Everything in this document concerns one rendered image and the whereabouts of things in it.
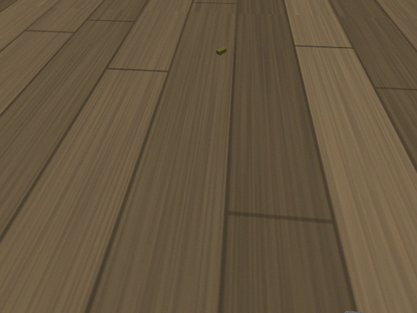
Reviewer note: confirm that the small box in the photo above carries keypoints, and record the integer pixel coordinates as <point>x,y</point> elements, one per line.
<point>221,50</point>

